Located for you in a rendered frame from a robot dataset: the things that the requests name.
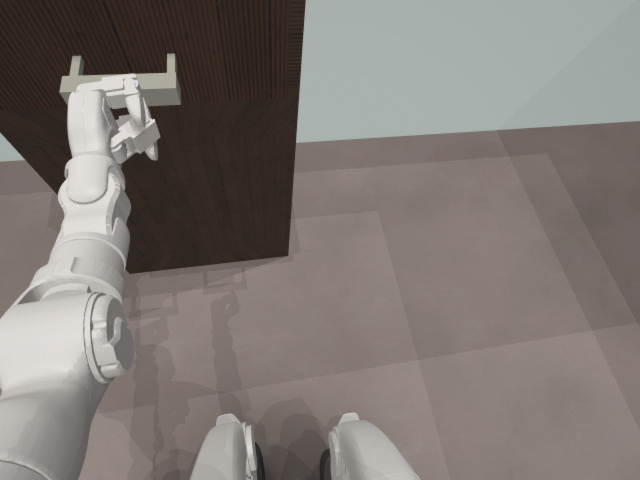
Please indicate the drawer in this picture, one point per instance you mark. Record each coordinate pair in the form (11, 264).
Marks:
(226, 50)

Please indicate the handle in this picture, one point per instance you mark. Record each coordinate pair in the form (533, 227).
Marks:
(158, 89)

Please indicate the robot right shin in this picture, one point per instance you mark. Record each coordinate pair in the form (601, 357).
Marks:
(345, 418)

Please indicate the left robot hand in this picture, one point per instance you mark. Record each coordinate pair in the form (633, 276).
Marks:
(92, 127)

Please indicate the left robot forearm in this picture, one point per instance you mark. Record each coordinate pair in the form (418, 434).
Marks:
(91, 250)

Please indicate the cabinet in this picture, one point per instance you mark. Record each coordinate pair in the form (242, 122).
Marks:
(221, 189)

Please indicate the robot left thigh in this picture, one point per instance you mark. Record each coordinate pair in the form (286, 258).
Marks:
(227, 453)

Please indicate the robot left upper arm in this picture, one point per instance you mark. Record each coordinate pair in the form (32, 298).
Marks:
(57, 358)

